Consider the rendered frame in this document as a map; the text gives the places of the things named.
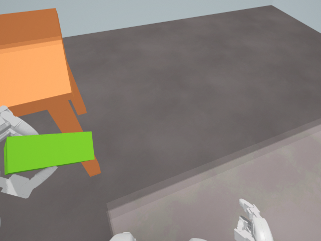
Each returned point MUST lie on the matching robot right hand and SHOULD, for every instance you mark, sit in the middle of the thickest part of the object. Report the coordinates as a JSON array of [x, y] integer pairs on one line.
[[256, 230]]

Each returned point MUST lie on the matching table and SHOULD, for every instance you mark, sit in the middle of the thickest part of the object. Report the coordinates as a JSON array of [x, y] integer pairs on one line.
[[35, 74]]

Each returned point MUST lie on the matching robot left hand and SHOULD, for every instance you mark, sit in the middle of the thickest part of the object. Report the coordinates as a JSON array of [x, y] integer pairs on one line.
[[18, 185]]

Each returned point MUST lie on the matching sponge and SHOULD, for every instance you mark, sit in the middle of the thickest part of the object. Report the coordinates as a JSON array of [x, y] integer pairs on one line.
[[34, 152]]

